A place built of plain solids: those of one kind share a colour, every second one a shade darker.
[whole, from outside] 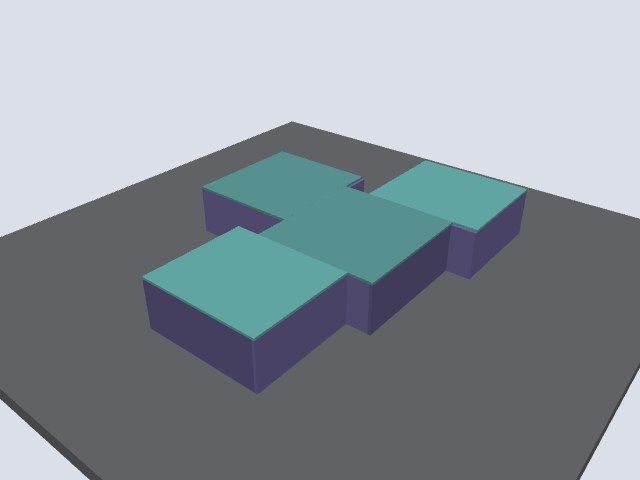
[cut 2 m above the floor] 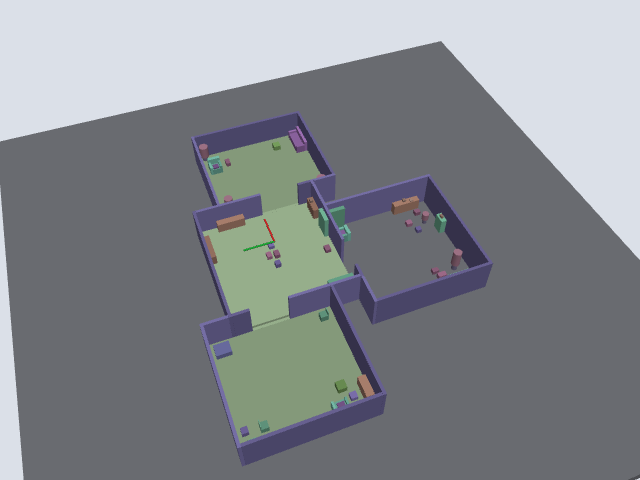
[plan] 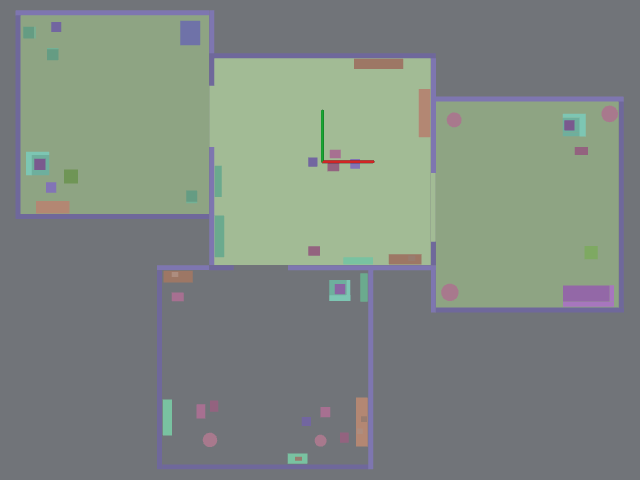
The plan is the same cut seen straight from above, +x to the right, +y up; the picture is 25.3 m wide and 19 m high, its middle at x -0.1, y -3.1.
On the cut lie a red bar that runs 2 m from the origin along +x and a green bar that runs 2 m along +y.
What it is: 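A storey of a house; a hub and three side rooms behind broad openings; the side rooms' floors lie 0.50 m, 0.198 m and not at all below the hub's; a bare drop, one riser, a flush line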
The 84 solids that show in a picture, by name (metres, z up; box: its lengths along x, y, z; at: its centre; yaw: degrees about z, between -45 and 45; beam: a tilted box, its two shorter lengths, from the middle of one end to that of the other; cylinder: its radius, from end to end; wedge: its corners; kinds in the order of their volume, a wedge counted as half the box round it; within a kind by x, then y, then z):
{
 "floor_1": {"box": [7.47, 7.87, 0.35], "at": [-8.22, 1.86, 0.12]},
 "floor_2": {"box": [0.2, 2.43, 0.35], "at": [-4.39, 1.79, 0.12]},
 "floor_3": {"box": [8.58, 8.19, 0.55], "at": [0.0, 0.0, 0.22]},
 "floor_4": {"box": [0.2, 2.72, 0.55], "at": [4.39, -1.8, 0.22]},
 "floor_5": {"box": [7.24, 8.15, 0.55], "at": [8.11, -1.69, 0.22]},
 "wall_1": {"box": [0.2, 7.87, 3.47], "at": [-12.05, 1.86, 1.69]},
 "wall_2": {"box": [7.67, 0.2, 3.47], "at": [-8.32, -2.17, 1.69]},
 "wall_3": {"box": [7.67, 0.2, 3.47], "at": [-8.32, 5.9, 1.69]},
 "wall_4": {"box": [0.2, 7.89, 3.47], "at": [-6.45, -8.24, 1.69]},
 "wall_5": {"box": [2.06, 0.2, 3.47], "at": [-5.52, -4.19, 1.69]},
 "wall_6": {"box": [0.2, 4.67, 3.47], "at": [-4.39, -1.76, 1.69]},
 "wall_7": {"box": [0.2, 1.09, 3.47], "at": [-4.39, 3.55, 1.69]},
 "wall_8": {"box": [0.2, 1.71, 3.47], "at": [-4.39, 5.15, 1.69]},
 "wall_9": {"box": [0.98, 0.2, 3.47], "at": [-4.0, -4.19, 1.69]},
 "wall_10": {"box": [8.16, 0.2, 3.47], "at": [-2.27, -12.08, 1.69]},
 "wall_11": {"box": [8.98, 0.2, 3.47], "at": [0.0, 4.19, 1.69]},
 "wall_12": {"box": [5.86, 0.2, 3.47], "at": [1.56, -4.19, 1.69]},
 "wall_13": {"box": [0.2, 7.89, 3.47], "at": [1.91, -8.24, 1.69]},
 "wall_14": {"box": [0.2, 1.67, 3.47], "at": [4.39, -5.13, 1.69]},
 "wall_15": {"box": [0.2, 0.93, 3.47], "at": [4.39, -3.63, 1.69]},
 "wall_16": {"box": [0.2, 4.54, 3.47], "at": [4.39, 1.82, 1.69]},
 "wall_17": {"box": [7.44, 0.2, 3.47], "at": [8.21, -5.87, 1.69]},
 "wall_18": {"box": [7.44, 0.2, 3.47], "at": [8.21, 2.48, 1.69]},
 "wall_19": {"box": [0.2, 8.15, 3.47], "at": [11.83, -1.69, 1.69]},
 "roof_1": {"box": [7.67, 8.27, 0.16], "at": [-8.32, 1.86, 3.5]},
 "roof_2": {"box": [8.56, 7.89, 0.16], "at": [-2.27, -8.24, 3.5]},
 "roof_3": {"box": [8.98, 8.59, 0.16], "at": [0.0, 0.0, 3.5]},
 "roof_4": {"box": [7.44, 8.55, 0.16], "at": [8.21, -1.69, 3.5]},
 "case_1": {"box": [0.37, 1.43, 1.94], "at": [-6.15, -10.13, 0.92]},
 "case_2": {"box": [0.28, 1.23, 1.33], "at": [-4.13, -0.78, 1.16]},
 "case_3": {"box": [0.38, 1.65, 1.77], "at": [-4.08, -2.96, 1.38]},
 "case_4": {"box": [0.78, 0.41, 1.24], "at": [-0.99, -11.76, 0.57]},
 "case_5": {"box": [1.18, 0.29, 1.64], "at": [1.41, -3.93, 1.32]},
 "case_6": {"box": [0.3, 1.13, 2.06], "at": [1.64, -4.98, 0.98]},
 "sideboard_1": {"box": [1.33, 0.5, 0.77], "at": [-10.68, -1.8, 0.69]},
 "sideboard_2": {"box": [1.16, 0.47, 0.9], "at": [-5.71, -4.55, 0.4]},
 "sideboard_3": {"box": [0.46, 1.95, 0.9], "at": [1.56, -10.3, 0.4]},
 "sideboard_4": {"box": [1.96, 0.41, 0.72], "at": [2.22, 3.87, 0.85]},
 "sideboard_5": {"box": [1.3, 0.41, 0.86], "at": [3.27, -3.87, 0.93]},
 "sideboard_6": {"box": [0.46, 1.91, 0.72], "at": [4.04, 1.92, 0.85]},
 "armchair_1": {"box": [0.22, 0.93, 0.87], "at": [-11.62, -0.07, 0.73]},
 "armchair_2": {"box": [0.69, 0.14, 0.63], "at": [-11.16, -0.47, 0.61]},
 "armchair_3": {"box": [0.69, 0.66, 0.41], "at": [-11.16, -0.07, 0.5]},
 "armchair_4": {"box": [0.69, 0.14, 0.63], "at": [-11.16, 0.33, 0.61]},
 "armchair_5": {"box": [0.17, 0.6, 0.73], "at": [0.35, -4.98, 0.31]},
 "armchair_6": {"box": [0.84, 0.23, 0.84], "at": [0.69, -5.4, 0.37]},
 "armchair_7": {"box": [0.5, 0.6, 0.49], "at": [0.69, -4.98, 0.19]},
 "armchair_8": {"box": [0.17, 0.6, 0.73], "at": [1.02, -4.98, 0.31]},
 "armchair_9": {"box": [0.66, 0.17, 0.67], "at": [9.84, 1.08, 0.83]},
 "armchair_10": {"box": [0.66, 0.56, 0.45], "at": [9.84, 1.45, 0.72]},
 "armchair_11": {"box": [0.66, 0.17, 0.67], "at": [9.84, 1.82, 0.83]},
 "armchair_12": {"box": [0.25, 0.9, 0.91], "at": [10.29, 1.45, 0.95]},
 "bush_1": {"cylinder": 0.29, "from": [-4.46, -11.01, 0.54], "to": [-4.46, -11.01, 1.7]},
 "bush_2": {"cylinder": 0.24, "from": [-0.08, -11.04, 0.42], "to": [-0.08, -11.04, 0.93]},
 "bush_3": {"cylinder": 0.35, "from": [5.04, -5.17, 0.79], "to": [5.04, -5.17, 1.85]},
 "bush_4": {"cylinder": 0.3, "from": [5.21, 1.65, 0.97], "to": [5.21, 1.65, 2.09]},
 "bush_5": {"cylinder": 0.33, "from": [11.37, 1.89, 0.88], "to": [11.37, 1.89, 1.77]},
 "sofa_1": {"box": [0.17, 0.65, 0.6], "at": [9.6, -5.22, 0.8]},
 "sofa_2": {"box": [2.03, 0.21, 0.88], "at": [10.53, -5.64, 0.93]},
 "sofa_3": {"box": [1.68, 0.65, 0.44], "at": [10.53, -5.22, 0.72]},
 "sofa_4": {"box": [0.17, 0.65, 0.6], "at": [11.45, -5.22, 0.8]},
 "toybox_1": {"box": [0.48, 0.35, 0.32], "at": [-5.73, -5.36, 0.11]},
 "toybox_2": {"box": [0.35, 0.57, 0.42], "at": [-4.81, -9.88, 0.16]},
 "toybox_3": {"box": [0.32, 0.45, 0.33], "at": [-4.29, -9.68, 0.11]},
 "toybox_4": {"box": [0.47, 0.39, 0.28], "at": [-0.33, -3.54, 0.64]},
 "toybox_5": {"box": [0.39, 0.41, 0.37], "at": [0.11, -9.91, 0.14]},
 "toybox_6": {"box": [0.46, 0.35, 0.33], "at": [0.43, -0.21, 0.66]},
 "toybox_7": {"box": [0.45, 0.34, 0.3], "at": [0.5, 0.3, 0.64]},
 "toybox_8": {"box": [0.35, 0.41, 0.37], "at": [0.86, -10.92, 0.14]},
 "toybox_9": {"box": [0.52, 0.33, 0.3], "at": [10.24, 0.42, 0.65]},
 "lowtable_1": {"box": [0.8, 0.97, 0.39], "at": [-5.24, 5.1, 0.49]},
 "chair_1": {"box": [0.43, 0.47, 0.42], "at": [-11.63, 5.11, 0.51]},
 "chair_2": {"box": [0.46, 0.43, 0.42], "at": [-10.68, 4.23, 0.51]},
 "chair_3": {"box": [0.44, 0.45, 0.46], "at": [-5.18, -1.36, 0.53]},
 "basket_1": {"box": [0.41, 0.41, 0.32], "at": [-10.74, -1.02, 0.46]},
 "basket_2": {"box": [0.4, 0.4, 0.36], "at": [-10.54, 5.33, 0.48]},
 "basket_3": {"box": [0.36, 0.36, 0.33], "at": [-0.64, -10.28, 0.12]},
 "basket_4": {"box": [0.37, 0.37, 0.35], "at": [-0.38, -0.02, 0.67]},
 "basket_5": {"box": [0.39, 0.39, 0.27], "at": [1.29, -0.09, 0.63]},
 "pouf_1": {"box": [0.55, 0.55, 0.41], "at": [-9.96, -0.58, 0.5]},
 "pouf_2": {"box": [0.52, 0.52, 0.39], "at": [10.63, -3.6, 0.69]},
 "cushion_1": {"box": [0.45, 0.45, 0.11], "at": [-11.19, -0.11, 0.76]},
 "cushion_2": {"box": [0.42, 0.42, 0.14], "at": [0.69, -5.04, 0.51]},
 "cushion_3": {"box": [0.41, 0.41, 0.11], "at": [9.77, 1.44, 1.0]}
}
